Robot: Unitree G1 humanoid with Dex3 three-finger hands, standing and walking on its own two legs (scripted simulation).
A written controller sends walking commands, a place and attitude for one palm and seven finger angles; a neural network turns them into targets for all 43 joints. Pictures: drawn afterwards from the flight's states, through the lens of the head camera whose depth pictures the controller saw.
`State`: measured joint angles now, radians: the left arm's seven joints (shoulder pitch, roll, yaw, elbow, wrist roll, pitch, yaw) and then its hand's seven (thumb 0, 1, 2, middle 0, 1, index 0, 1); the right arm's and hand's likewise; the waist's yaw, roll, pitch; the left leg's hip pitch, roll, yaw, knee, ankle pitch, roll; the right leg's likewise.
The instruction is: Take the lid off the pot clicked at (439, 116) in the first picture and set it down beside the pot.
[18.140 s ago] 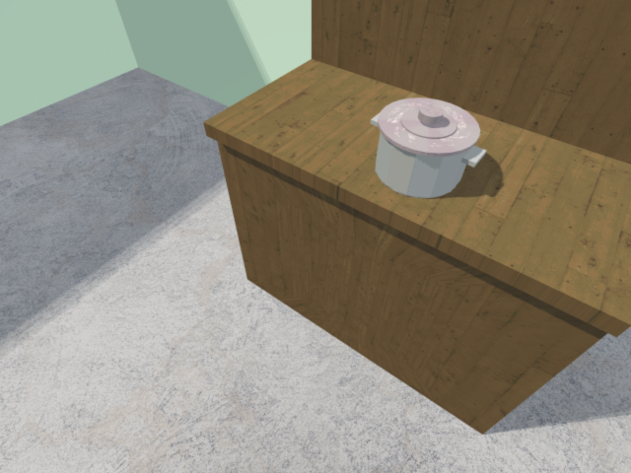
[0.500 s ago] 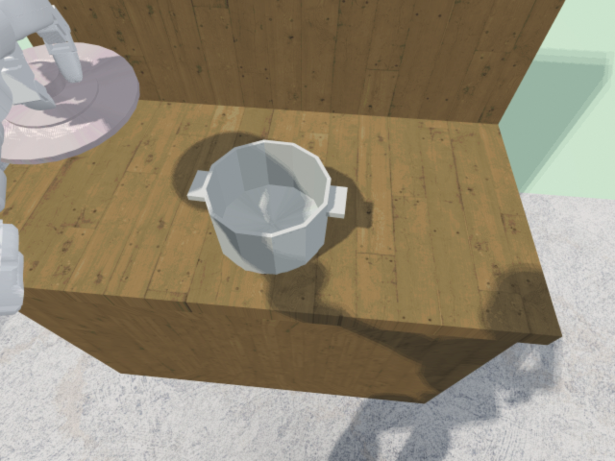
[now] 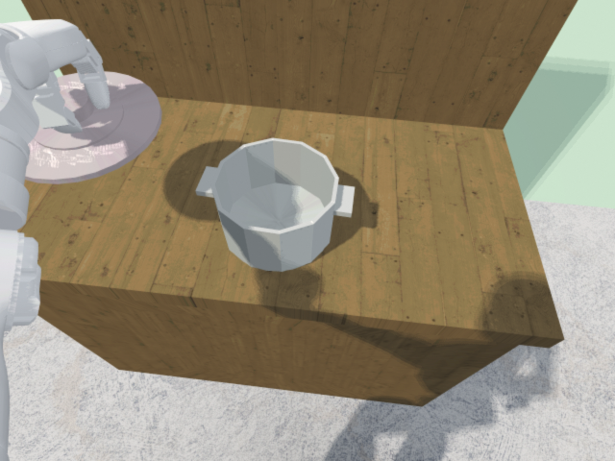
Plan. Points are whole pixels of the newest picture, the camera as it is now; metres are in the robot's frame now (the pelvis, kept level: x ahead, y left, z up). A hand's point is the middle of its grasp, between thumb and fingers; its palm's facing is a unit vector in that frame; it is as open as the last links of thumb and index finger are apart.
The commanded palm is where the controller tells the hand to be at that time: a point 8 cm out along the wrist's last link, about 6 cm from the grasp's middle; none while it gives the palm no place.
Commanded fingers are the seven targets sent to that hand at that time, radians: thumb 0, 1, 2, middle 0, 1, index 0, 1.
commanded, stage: lower the lid onto the table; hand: left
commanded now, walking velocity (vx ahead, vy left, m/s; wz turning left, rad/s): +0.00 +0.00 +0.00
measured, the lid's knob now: (70, 106) +0.51 +0.28 +0.17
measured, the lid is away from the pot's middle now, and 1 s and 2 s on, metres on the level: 0.24 0.24 0.23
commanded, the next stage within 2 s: none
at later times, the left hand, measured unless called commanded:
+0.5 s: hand (85, 126) +0.49 +0.26 +0.16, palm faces -0.41 -0.06 -0.91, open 7.1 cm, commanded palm +0.50 +0.25 +0.23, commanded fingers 0.00 0.65 0.91 -0.87 -1.05 -0.95 -1.08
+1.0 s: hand (97, 141) +0.50 +0.27 +0.13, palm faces -0.44 -0.07 -0.90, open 7.0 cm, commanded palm +0.51 +0.25 +0.19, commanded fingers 0.00 0.65 0.91 -0.87 -1.05 -0.95 -1.08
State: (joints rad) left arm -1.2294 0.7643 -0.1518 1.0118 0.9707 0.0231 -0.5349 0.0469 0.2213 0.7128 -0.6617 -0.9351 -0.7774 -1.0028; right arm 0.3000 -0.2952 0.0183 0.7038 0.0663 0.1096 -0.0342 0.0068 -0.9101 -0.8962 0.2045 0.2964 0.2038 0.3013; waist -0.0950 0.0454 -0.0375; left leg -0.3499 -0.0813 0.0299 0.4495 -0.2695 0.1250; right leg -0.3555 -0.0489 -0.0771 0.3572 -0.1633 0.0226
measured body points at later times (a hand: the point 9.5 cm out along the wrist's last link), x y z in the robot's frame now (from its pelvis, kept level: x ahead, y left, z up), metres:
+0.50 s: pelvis +0.00 +0.00 +0.00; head +0.07 +0.01 +0.44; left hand +0.50 +0.26 +0.21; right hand +0.02 -0.28 -0.12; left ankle -0.04 +0.03 -0.74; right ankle +0.00 -0.16 -0.74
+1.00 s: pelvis +0.01 +0.00 +0.00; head +0.09 +0.01 +0.44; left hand +0.52 +0.27 +0.18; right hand +0.02 -0.28 -0.13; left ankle -0.04 +0.03 -0.74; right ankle +0.00 -0.17 -0.74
